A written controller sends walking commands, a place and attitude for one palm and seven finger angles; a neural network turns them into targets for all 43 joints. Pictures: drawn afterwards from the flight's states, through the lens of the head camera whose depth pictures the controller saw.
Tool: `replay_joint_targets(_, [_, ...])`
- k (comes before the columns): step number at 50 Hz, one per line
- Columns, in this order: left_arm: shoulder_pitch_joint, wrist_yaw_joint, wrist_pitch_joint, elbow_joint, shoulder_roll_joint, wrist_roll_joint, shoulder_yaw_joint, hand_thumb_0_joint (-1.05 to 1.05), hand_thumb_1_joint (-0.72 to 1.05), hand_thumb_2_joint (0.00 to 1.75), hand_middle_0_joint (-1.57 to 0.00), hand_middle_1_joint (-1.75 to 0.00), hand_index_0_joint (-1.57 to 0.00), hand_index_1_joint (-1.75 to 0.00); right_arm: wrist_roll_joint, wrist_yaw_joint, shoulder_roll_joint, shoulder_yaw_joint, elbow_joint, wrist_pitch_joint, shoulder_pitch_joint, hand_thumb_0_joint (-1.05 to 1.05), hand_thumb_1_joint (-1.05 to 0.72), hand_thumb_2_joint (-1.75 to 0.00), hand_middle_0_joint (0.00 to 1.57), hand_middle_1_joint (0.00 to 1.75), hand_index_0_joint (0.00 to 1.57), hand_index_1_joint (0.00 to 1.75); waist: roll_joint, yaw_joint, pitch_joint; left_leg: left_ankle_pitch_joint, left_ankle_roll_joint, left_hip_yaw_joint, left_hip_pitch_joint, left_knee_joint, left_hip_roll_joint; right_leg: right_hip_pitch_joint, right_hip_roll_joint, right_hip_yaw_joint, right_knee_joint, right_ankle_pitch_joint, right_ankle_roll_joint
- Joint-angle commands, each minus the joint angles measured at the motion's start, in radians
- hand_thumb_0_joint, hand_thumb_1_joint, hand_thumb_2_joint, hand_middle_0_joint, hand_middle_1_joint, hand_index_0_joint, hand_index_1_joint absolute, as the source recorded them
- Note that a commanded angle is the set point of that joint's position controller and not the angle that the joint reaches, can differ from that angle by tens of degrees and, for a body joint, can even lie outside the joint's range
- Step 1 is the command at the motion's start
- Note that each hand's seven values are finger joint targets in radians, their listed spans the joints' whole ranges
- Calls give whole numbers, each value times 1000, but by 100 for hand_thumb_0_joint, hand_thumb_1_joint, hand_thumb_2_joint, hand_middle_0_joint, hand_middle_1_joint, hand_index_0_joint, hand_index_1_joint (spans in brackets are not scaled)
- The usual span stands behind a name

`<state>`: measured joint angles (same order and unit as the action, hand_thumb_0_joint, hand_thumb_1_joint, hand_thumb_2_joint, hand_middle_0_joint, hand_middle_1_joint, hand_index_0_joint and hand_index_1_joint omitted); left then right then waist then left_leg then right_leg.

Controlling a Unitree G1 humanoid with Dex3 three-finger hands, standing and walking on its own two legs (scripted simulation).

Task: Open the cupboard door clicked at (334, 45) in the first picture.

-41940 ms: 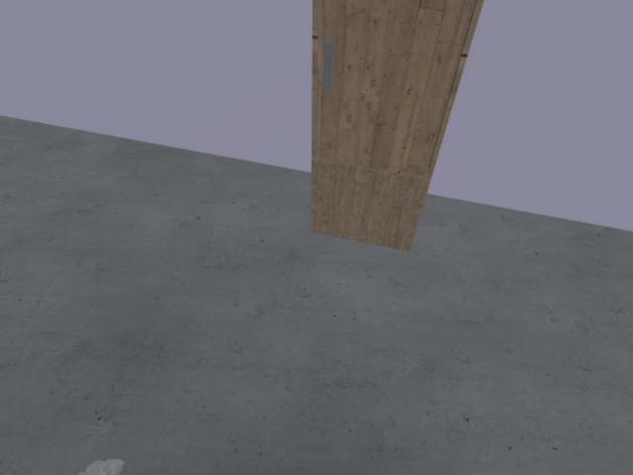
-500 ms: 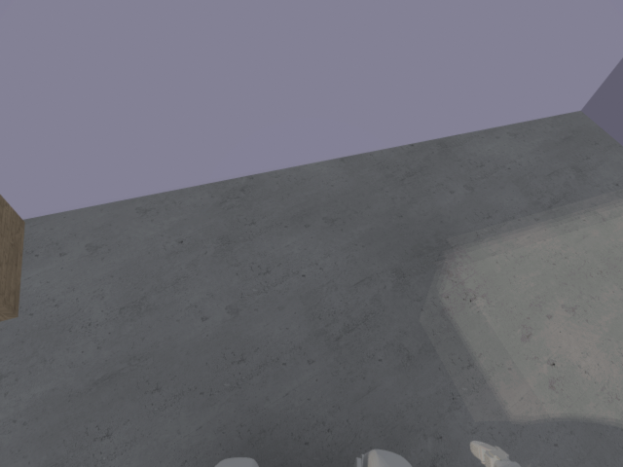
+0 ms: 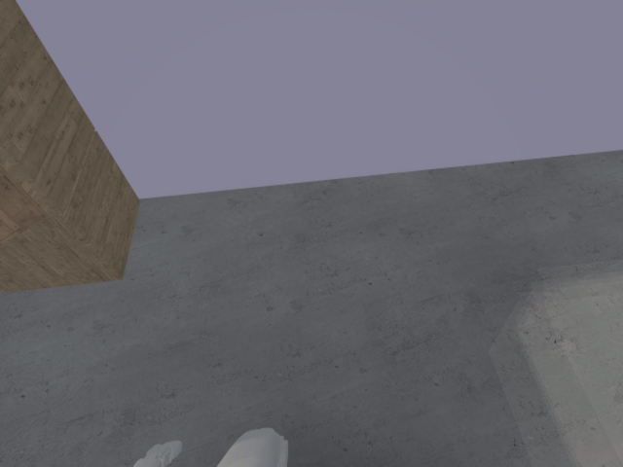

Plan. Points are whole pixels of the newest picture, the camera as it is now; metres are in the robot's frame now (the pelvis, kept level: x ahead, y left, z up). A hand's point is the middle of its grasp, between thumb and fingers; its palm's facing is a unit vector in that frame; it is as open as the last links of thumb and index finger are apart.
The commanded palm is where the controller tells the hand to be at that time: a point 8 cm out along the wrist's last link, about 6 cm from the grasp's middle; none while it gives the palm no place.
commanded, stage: turn to face it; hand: left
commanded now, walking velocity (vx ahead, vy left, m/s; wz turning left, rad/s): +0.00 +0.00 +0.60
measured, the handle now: out of the picture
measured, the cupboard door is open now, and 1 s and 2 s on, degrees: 43 43 43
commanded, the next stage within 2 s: take the last steps up to it in 1.32 s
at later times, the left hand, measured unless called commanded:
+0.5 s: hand out of the picture +0.02 +0.28 -0.17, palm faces +0.32 -0.91 -0.25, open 7.4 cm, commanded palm none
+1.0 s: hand out of the picture -0.03 +0.19 -0.16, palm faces +0.58 -0.78 -0.24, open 7.4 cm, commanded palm none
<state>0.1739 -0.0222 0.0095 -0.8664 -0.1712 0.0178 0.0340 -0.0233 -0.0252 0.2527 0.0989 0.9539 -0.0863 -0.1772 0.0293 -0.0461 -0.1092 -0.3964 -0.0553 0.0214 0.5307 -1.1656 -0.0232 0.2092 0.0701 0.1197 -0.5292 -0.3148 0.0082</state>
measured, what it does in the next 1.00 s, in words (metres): steps on the spot, turning left: left foot, then right foot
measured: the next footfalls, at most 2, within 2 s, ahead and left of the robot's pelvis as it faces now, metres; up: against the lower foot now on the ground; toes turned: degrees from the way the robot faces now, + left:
left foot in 0.24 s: +0.03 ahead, +0.14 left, +0.00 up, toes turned +15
right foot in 0.70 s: +0.09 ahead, -0.09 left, +0.00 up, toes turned +23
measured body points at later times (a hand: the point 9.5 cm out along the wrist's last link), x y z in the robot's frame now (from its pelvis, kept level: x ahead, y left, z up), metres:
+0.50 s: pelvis +0.00 +0.04 +0.00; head +0.05 +0.07 +0.45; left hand +0.01 +0.32 -0.15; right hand +0.18 -0.18 -0.12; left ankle +0.00 +0.13 -0.74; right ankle +0.04 -0.12 -0.66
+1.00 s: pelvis +0.02 +0.00 +0.00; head +0.07 +0.02 +0.45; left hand -0.06 +0.23 -0.14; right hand +0.23 -0.18 -0.15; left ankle -0.06 +0.11 -0.68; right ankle +0.06 -0.11 -0.74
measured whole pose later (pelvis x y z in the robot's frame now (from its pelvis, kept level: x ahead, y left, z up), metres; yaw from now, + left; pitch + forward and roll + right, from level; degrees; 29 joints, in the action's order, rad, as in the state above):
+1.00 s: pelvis +0.02 +0.00 +0.00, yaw +37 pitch +0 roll +2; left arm 0.22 -0.02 0.00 -0.88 -0.18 0.03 0.04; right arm -0.02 -0.03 0.24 0.08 0.97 -0.09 -0.15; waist -0.02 -0.02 -0.11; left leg -0.44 -0.06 -0.03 0.43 -0.94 0.03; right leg 0.17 0.13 0.21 -0.53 -0.34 -0.01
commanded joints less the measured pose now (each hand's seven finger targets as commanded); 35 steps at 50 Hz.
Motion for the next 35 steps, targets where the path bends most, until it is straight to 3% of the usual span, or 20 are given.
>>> replay_joint_targets(1, [56,-16,-28,56,-193,3,54,0,90,90,-20,-30,-20,-30,8,-8,49,0,-87,26,81,0,-90,-90,20,30,20,30,-194,59,114,-14,-24,-34,59,66,46,-167,257,-89,157,555,99])
replay_joint_targets(7, [122,-10,-19,27,-245,14,78,0,90,90,-20,-30,-20,-30,15,-10,29,-17,-113,41,149,0,-90,-90,20,30,20,30,-254,96,121,-68,2,-115,-72,386,31,-185,301,-36,75,659,104])
replay_joint_targets(9, [104,-6,-17,24,-259,12,84,0,90,90,-20,-30,-20,-30,15,-7,42,-14,-106,50,91,0,-90,-90,20,30,20,30,-230,64,155,24,14,-137,-186,541,16,-156,300,5,-3,622,70])
replay_joint_targets(10, [96,-1,-15,28,-262,4,86,0,90,90,-20,-30,-20,-30,10,-6,65,-9,-96,55,45,0,-90,-90,20,30,20,30,-195,33,177,129,25,-140,-301,657,5,-96,279,47,-90,576,32])
replay_joint_targets(11, [88,5,-11,40,-239,-4,81,0,90,90,-20,-30,-20,-30,4,-4,131,9,-82,63,-31,0,-90,-90,20,30,20,30,-54,-13,227,329,68,-40,-497,728,90,62,239,85,-264,407,-21])
replay_joint_targets(12, [54,16,-6,89,-161,-11,60,0,90,90,-20,-30,-20,-30,-5,4,263,43,-77,66,-110,0,-90,-90,20,30,20,30,283,-62,246,713,235,386,-619,762,396,369,75,93,-509,-296,-99])
replay_joint_targets(13, [-40,2,12,119,-167,3,46,0,90,90,-20,-30,-20,-30,4,14,278,40,-55,58,-171,0,-90,-90,20,30,20,30,197,-82,233,757,287,422,-566,777,459,406,70,-53,-606,-377,-83])
replay_joint_targets(14, [-59,-4,13,113,-148,0,51,0,90,90,-20,-30,-20,-30,3,31,261,35,-62,63,-148,0,-90,-90,20,30,20,30,207,-66,239,721,285,407,-546,777,421,434,68,-103,-654,-323,-83])
replay_joint_targets(15, [-68,-1,13,93,-159,-2,53,0,90,90,-20,-30,-20,-30,-1,41,232,27,-80,64,-90,0,-90,-90,20,30,20,30,192,-48,188,632,273,349,-468,791,370,427,68,-128,-673,-257,-86])
replay_joint_targets(17, [-18,12,19,52,-166,2,60,0,90,90,-20,-30,-20,-30,-1,42,187,8,-108,69,15,0,-90,-90,20,30,20,30,138,15,139,544,222,231,-384,816,276,380,58,-129,-664,-129,-91])
replay_joint_targets(19, [15,15,20,38,-163,3,60,0,90,90,-20,-30,-20,-30,0,40,174,3,-115,76,31,0,-90,-90,20,30,20,30,98,35,160,523,212,200,-383,819,251,347,44,-127,-620,-90,-93])
replay_joint_targets(21, [9,14,21,41,-159,3,59,0,90,90,-20,-30,-20,-30,1,37,173,3,-109,77,18,0,-90,-90,20,30,20,30,72,32,152,498,215,215,-378,829,243,338,30,-123,-572,-72,-97])
replay_joint_targets(27, [-53,9,16,81,-145,-2,53,0,90,90,-20,-30,-20,-30,-5,32,177,15,-104,68,-8,0,-90,-90,20,30,20,30,102,16,150,471,227,301,-366,808,231,277,-12,-118,-380,-111,-94])
replay_joint_targets(31, [-3,4,7,81,-141,-8,50,0,90,90,-20,-30,-20,-30,-5,31,176,24,-113,59,23,0,-90,-90,20,30,20,30,141,38,167,495,210,347,-293,760,197,106,-65,-96,-162,-85,-73])
replay_joint_targets(33, [62,-2,-6,67,-162,-9,58,0,90,90,-20,-30,-20,-30,5,29,155,25,-120,57,44,0,-90,-90,20,30,20,30,96,76,186,444,165,343,-195,692,151,-77,-62,-96,54,66,-63])
replay_joint_targets(34, [106,-8,-16,58,-206,-3,68,0,90,90,-20,-30,-20,-30,12,24,119,20,-125,59,37,0,-90,-90,20,30,20,30,-13,96,210,289,113,286,-72,588,87,-229,57,-202,186,94,-33])
replay_joint_targets(35, [121,-16,-22,58,-286,13,82,0,90,90,-20,-30,-20,-30,20,18,60,13,-144,63,31,0,-90,-90,20,30,20,30,-284,103,203,-82,27,74,92,355,-68,-298,331,-464,243,204,78])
